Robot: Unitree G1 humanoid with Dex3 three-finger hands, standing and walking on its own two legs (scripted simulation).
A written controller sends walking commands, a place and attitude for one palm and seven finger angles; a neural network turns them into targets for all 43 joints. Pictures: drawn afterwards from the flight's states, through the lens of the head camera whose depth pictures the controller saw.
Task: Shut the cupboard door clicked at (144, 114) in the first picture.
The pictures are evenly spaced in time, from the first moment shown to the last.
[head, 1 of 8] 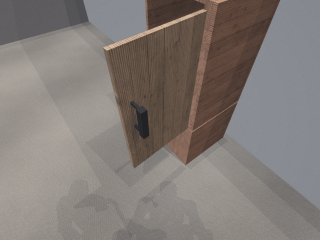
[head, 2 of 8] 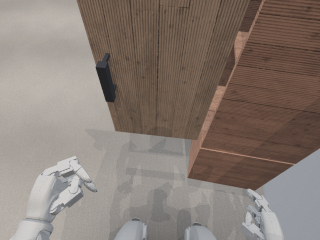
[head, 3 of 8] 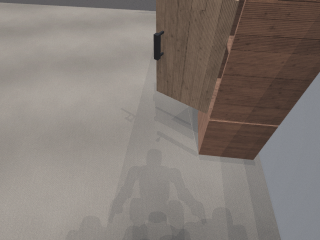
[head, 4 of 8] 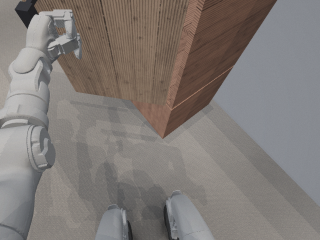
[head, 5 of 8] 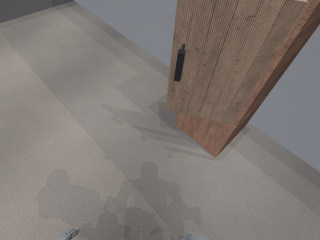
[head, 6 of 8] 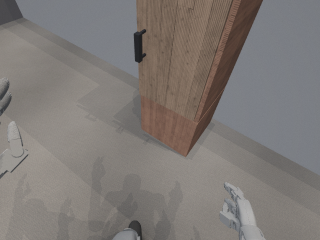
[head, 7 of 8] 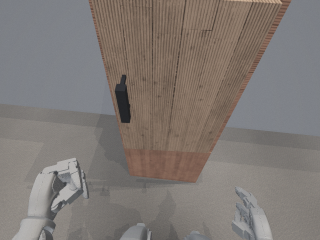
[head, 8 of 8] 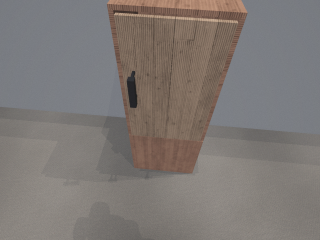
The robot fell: no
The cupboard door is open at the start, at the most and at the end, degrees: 94 94 0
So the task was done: yes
